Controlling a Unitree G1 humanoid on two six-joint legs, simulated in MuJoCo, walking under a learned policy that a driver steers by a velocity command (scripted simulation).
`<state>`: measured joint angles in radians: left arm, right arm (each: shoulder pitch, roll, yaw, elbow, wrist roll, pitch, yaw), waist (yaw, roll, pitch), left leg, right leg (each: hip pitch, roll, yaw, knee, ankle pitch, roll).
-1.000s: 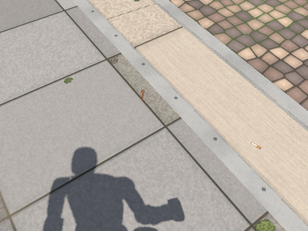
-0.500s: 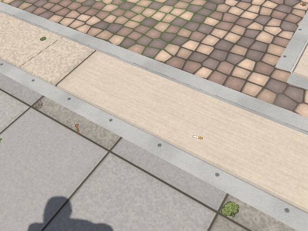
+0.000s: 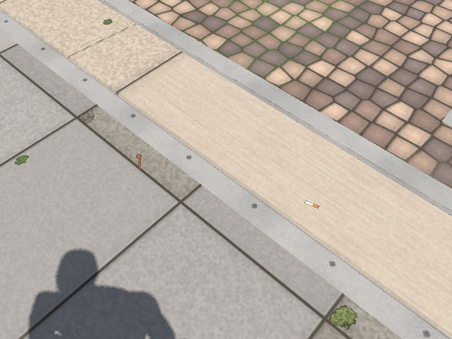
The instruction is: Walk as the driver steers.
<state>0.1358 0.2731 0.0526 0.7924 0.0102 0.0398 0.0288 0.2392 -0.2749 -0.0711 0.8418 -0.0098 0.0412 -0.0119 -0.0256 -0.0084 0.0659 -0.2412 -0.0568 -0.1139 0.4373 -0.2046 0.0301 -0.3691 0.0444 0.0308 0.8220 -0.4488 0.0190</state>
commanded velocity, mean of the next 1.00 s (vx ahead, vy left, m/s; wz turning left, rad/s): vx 0.13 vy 0.00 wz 0.11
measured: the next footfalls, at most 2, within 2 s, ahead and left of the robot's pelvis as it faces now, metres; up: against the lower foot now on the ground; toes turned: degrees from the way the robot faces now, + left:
right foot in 0.10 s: +0.04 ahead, -0.11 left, +0.00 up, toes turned +7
left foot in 0.54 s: -0.02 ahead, +0.10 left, +0.00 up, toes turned +15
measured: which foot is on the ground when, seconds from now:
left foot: down 0.00-0.12, up 0.14-0.52, down 0.54-1.00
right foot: up 0.00-0.08, down 0.10-0.54, up 0.56-1.00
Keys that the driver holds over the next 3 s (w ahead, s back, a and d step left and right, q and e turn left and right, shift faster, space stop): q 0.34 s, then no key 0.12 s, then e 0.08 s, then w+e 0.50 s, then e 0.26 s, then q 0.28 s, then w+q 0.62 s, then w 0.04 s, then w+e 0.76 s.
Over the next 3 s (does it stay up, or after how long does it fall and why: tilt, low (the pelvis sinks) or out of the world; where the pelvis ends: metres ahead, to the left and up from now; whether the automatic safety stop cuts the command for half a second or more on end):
stays up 0.88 0.10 0.00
